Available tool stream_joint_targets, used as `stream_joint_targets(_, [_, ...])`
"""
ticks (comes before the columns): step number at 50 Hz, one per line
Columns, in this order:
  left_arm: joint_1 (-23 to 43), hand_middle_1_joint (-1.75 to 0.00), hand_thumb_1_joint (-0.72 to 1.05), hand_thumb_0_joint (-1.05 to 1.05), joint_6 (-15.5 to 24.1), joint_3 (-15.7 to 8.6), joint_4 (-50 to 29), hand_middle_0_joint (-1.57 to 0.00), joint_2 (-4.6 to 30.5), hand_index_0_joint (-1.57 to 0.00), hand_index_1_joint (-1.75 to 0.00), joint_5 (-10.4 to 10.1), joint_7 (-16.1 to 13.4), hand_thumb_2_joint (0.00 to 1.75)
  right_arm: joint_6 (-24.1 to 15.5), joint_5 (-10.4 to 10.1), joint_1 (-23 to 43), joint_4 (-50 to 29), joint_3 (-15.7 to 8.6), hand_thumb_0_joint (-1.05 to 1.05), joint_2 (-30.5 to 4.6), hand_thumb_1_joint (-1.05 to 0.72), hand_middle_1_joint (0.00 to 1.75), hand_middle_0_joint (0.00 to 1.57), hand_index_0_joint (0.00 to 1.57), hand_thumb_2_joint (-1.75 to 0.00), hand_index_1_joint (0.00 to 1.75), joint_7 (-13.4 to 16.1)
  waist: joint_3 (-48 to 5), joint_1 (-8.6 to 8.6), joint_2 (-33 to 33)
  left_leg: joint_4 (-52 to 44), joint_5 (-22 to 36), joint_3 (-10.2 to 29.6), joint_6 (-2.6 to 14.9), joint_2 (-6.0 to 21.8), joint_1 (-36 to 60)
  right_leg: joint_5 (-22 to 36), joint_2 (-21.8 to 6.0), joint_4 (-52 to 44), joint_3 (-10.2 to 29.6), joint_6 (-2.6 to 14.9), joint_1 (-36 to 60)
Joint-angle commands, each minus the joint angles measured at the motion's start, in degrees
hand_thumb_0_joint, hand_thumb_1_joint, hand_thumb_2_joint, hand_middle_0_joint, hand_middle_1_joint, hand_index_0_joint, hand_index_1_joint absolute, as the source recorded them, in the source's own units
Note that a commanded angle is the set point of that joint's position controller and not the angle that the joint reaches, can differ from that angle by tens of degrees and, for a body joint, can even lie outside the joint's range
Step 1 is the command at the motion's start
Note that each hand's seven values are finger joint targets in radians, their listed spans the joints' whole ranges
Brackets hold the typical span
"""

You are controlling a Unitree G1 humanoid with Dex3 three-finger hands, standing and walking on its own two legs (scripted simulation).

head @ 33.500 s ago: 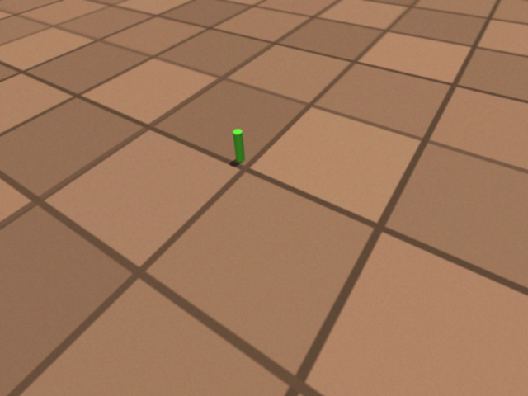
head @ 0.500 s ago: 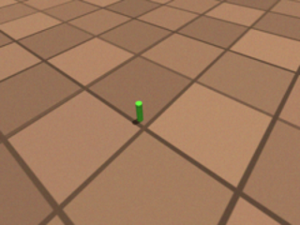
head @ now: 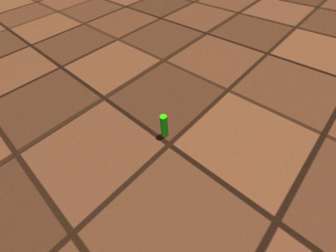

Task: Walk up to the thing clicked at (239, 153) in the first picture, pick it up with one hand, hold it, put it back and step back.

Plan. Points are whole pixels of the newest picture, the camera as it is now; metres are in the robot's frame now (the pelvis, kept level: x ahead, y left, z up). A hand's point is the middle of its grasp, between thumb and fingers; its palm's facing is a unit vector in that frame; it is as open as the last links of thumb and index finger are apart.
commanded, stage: step back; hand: left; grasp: from the side
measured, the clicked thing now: (164, 125) +1.05 +0.15 -0.66
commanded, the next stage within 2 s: stand in 0.34 s
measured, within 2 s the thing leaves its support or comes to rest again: neither
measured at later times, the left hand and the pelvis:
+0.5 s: hand out of the picture +0.14 +0.26 -0.13, palm faces -0.04 -0.94 -0.35, open 7.4 cm; pelvis +0.02 +0.01 +0.02, yaw -2 degrees
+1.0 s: hand out of the picture +0.09 +0.25 -0.13, palm faces -0.05 -0.94 -0.34, open 7.4 cm; pelvis +0.01 +0.00 +0.02, yaw -1 degrees
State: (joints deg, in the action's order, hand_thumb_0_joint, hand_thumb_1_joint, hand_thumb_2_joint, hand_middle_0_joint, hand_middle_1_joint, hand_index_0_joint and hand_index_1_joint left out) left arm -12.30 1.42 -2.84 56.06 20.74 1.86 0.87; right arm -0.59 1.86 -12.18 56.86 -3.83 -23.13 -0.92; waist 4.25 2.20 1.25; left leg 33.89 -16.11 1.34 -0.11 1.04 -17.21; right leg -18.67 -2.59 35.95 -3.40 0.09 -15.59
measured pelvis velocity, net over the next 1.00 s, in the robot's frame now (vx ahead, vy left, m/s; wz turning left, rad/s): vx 0.01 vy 0.00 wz -0.02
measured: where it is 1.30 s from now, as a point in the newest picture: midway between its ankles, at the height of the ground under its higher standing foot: outside the picture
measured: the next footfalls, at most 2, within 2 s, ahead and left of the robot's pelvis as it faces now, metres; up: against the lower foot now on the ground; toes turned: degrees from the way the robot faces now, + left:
none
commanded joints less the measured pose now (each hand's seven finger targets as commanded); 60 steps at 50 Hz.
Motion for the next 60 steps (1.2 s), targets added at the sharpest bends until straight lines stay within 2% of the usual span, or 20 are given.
stream_joint_targets(1, [3.17,-0.3,0.9,0.0,0.83,-1.42,-5.36,-0.2,9.56,-0.2,-0.3,-1.75,-1.15,0.9,-2.14,0.6,-0.51,-2.55,-2.21,0.0,-10.9,-0.9,0.3,0.2,0.2,-0.9,0.3,1.92,-9.19,-1.84,1.12,-10.47,15.12,11.4,4.43,9.94,11.15,14.62,-2.3,2.05,4.76,1.73,-4.07])
stream_joint_targets(2, [2.46,-0.3,0.9,0.0,0.23,-1.65,-3.86,-0.2,10.31,-0.2,-0.3,-2.32,-1.35,0.9,-2.05,-0.14,3.94,-3.53,-2.11,0.0,-13.45,-0.9,0.3,0.2,0.2,-0.9,0.3,1.91,-8.14,-0.26,3.46,-11.07,10.43,16.13,9.1,14.44,5.01,1.48,1.18,2.12,2.5,0.66,-1.18])
stream_joint_targets(3, [2.76,-0.3,0.9,0.0,-0.05,-1.84,-2.53,-0.2,11.63,-0.2,-0.3,-1.93,-1.51,0.9,-1.74,-0.44,6.15,-3.42,-2.25,0.0,-14.1,-0.9,0.3,0.2,0.2,-0.9,0.3,1.69,-6.67,-0.31,3.95,-11.34,6.09,14.92,10.39,14.59,-1.24,-5.32,0.68,0.72,3.03,1.23,4.68])
stream_joint_targets(4, [3.09,-0.3,0.9,0.0,0.29,-1.65,-2.09,-0.2,11.57,-0.2,-0.3,-1.6,-1.55,0.9,-1.46,-0.36,7.27,-2.7,-1.67,0.0,-12.76,-0.9,0.3,0.2,0.2,-0.9,0.3,1.59,-5.94,0.23,3.09,-10.22,8.01,11.79,8.16,12.53,-1.48,-1.66,0.17,-4.47,3.78,1.52,6.43])
stream_joint_targets(6, [2.77,-0.3,0.9,0.0,1.02,-2.01,-1.32,-0.2,12.93,-0.2,-0.3,-1.46,-1.62,0.9,-1.49,-0.84,7.7,-2.65,-0.63,0.0,-10.16,-0.9,0.3,0.2,0.2,-0.9,0.3,1.67,-7.81,0.09,2.39,-5.9,17.5,5.3,3.82,7.39,1.06,14.73,-2.94,-6.64,6.35,2.25,8.77])
stream_joint_targets(7, [2.75,-0.3,0.9,0.0,1.2,-2.18,-1.1,-0.2,13.68,-0.2,-0.3,-1.66,-1.71,0.9,-1.57,-1.04,7.0,-2.26,-0.5,0.0,-9.53,-0.9,0.3,0.2,0.2,-0.9,0.3,1.85,-8.98,-0.62,1.74,-3.89,20.22,3.48,2.89,5.88,2.58,20.5,-4.01,-6.46,7.49,2.71,8.84])
stream_joint_targets(8, [4.0,-0.3,0.9,0.0,1.15,-2.17,-0.89,-0.2,14.04,-0.2,-0.3,-1.84,-1.76,0.9,-1.5,-1.19,6.16,-1.36,-0.51,0.0,-9.25,-0.9,0.3,0.2,0.2,-0.9,0.3,1.91,-9.13,-1.31,0.86,-3.76,20.83,2.73,2.27,5.19,3.87,22.4,-4.62,-6.08,8.07,2.97,8.51])
stream_joint_targets(13, [7.15,-0.3,0.9,0.0,0.58,-1.39,0.03,-0.2,12.43,-0.2,-0.3,-1.7,-1.99,0.9,-1.33,-1.09,8.59,0.32,-0.49,0.0,-9.54,-0.9,0.3,0.2,0.2,-0.9,0.3,1.91,-8.89,-1.28,2.03,-7.51,25.33,4.05,3.62,7.62,6.31,20.4,-3.18,-6.7,5.53,1.88,8.48])
stream_joint_targets(16, [7.29,-0.3,0.9,0.0,0.54,-1.19,1.39,-0.2,12.48,-0.2,-0.3,-1.55,-1.91,0.9,-1.24,-1.19,10.91,0.6,-0.21,0.0,-8.75,-0.9,0.3,0.2,0.2,-0.9,0.3,1.88,-7.97,-0.89,0.42,-8.57,21.42,3.4,3.28,7.3,6.26,20.5,-3.56,-8.81,6.29,1.45,8.74])
stream_joint_targets(17, [7.47,-0.3,0.9,0.0,0.43,-0.09,2.62,-0.2,10.71,-0.2,-0.3,-1.73,-1.57,0.9,-1.48,-1.58,8.92,1.24,0.53,0.0,-8.84,-0.9,0.3,0.2,0.2,-0.9,0.3,1.56,-7.76,-1.77,-0.59,-10.92,20.14,5.05,2.67,7.16,7.3,19.05,-3.61,-10.77,6.42,1.01,9.13])
stream_joint_targets(23, [10.14,-0.3,0.9,0.0,0.66,0.33,3.73,-0.2,11.29,-0.2,-0.3,-1.66,-1.47,0.9,-1.73,-1.52,11.32,2.48,0.66,0.0,-8.62,-0.9,0.3,0.2,0.2,-0.9,0.3,1.2,-8.48,-1.86,-0.6,-12.72,22.98,3.83,1.54,6.99,11.3,20.5,-4.47,-14.66,6.55,0.58,10.61])
stream_joint_targets(26, [10.43,-0.3,0.9,0.0,0.8,0.4,4.52,-0.2,11.52,-0.2,-0.3,-1.57,-1.31,0.9,-1.8,-1.57,11.75,3.0,0.82,0.0,-8.34,-0.9,0.3,0.2,0.2,-0.9,0.3,1.08,-8.03,-1.9,-1.66,-14.07,21.01,3.34,1.21,6.84,12.64,19.78,-4.75,-16.7,6.93,0.5,10.26])
stream_joint_targets(31, [11.19,-0.3,0.9,0.0,0.88,0.55,5.36,-0.2,11.34,-0.2,-0.3,-1.39,-1.15,0.9,-1.5,-1.52,12.45,3.78,0.98,0.0,-8.63,-0.9,0.3,0.2,0.2,-0.9,0.3,0.79,-5.83,-2.06,-0.95,-16.86,12.25,3.16,0.7,6.33,10.55,13.51,-4.79,-19.73,7.11,0.17,9.7])
stream_joint_targets(39, [10.83,-0.3,0.9,0.0,1.18,0.51,6.16,-0.2,12.03,-0.2,-0.3,-1.45,-1.17,0.9,-1.43,-1.34,11.21,5.07,1.16,0.0,-8.47,-0.9,0.3,0.2,0.2,-0.9,0.3,0.85,-7.29,-2.37,-1.31,-16.75,14.46,2.8,0.33,6.54,11.95,15.97,-5.48,-20.48,7.5,0.53,10.7])
stream_joint_targets(41, [10.75,-0.3,0.9,0.0,1.02,0.53,6.39,-0.2,11.82,-0.2,-0.3,-1.33,-1.13,0.9,-1.25,-1.34,10.72,5.28,1.18,0.0,-8.71,-0.9,0.3,0.2,0.2,-0.9,0.3,0.91,-6.14,-2.42,-1.18,-17.77,10.39,2.95,0.37,6.29,10.11,12.38,-5.06,-21.23,7.39,0.43,10.36])
stream_joint_targets(44, [10.03,-0.3,0.9,0.0,0.98,0.56,6.69,-0.2,11.86,-0.2,-0.3,-1.32,-1.12,0.9,-1.24,-1.34,10.36,5.48,1.32,0.0,-8.82,-0.9,0.3,0.2,0.2,-0.9,0.3,0.78,-5.57,-2.3,-1.11,-18.01,10.29,3.25,0.48,6.54,9.82,12.05,-5.11,-21.4,7.31,0.41,10.18])
stream_joint_targets(47, [9.9,-0.3,0.9,0.0,0.74,0.49,6.79,-0.2,12.13,-0.2,-0.3,-1.29,-1.09,0.9,-1.15,-1.3,9.62,5.73,1.43,0.0,-8.5,-0.9,0.3,0.2,0.2,-0.9,0.3,0.8,-4.09,-2.43,-1.59,-18.53,7.22,3.44,0.17,6.27,9.86,7.5,-4.87,-21.99,7.44,0.61,7.58])
stream_joint_targets(51, [8.62,-0.3,0.9,0.0,0.69,0.48,6.79,-0.2,11.7,-0.2,-0.3,-1.34,-0.96,0.9,-1.21,-1.19,9.54,5.8,1.39,0.0,-9.05,-0.9,0.3,0.2,0.2,-0.9,0.3,0.78,-4.53,-1.81,-1.08,-18.71,6.46,3.68,0.29,6.21,9.24,7.82,-4.77,-21.8,7.27,0.49,7.99])
stream_joint_targets(53, [9.34,-0.3,0.9,0.0,0.71,0.46,6.69,-0.2,12.2,-0.2,-0.3,-1.28,-1.06,0.9,-1.15,-1.22,8.78,5.64,1.49,0.0,-8.57,-0.9,0.3,0.2,0.2,-0.9,0.3,0.78,-4.37,-2.37,-2.22,-18.6,7.36,3.74,0.22,6.28,9.33,7.18,-4.86,-21.85,7.45,0.67,7.41])
stream_joint_targets(60, [8.44,-0.3,0.9,0.0,0.83,0.55,6.4,-0.2,11.94,-0.2,-0.3,-1.49,-1.03,0.9,-1.32,-1.26,8.49,5.63,1.7,0.0,-8.89,-0.9,0.3,0.2,0.2,-0.9,0.3,0.92,-6.49,-2.14,-1.19,-17.08,13.52,3.24,0.61,6.79,10.8,14.69,-5.27,-20.55,7.52,0.79,9.51])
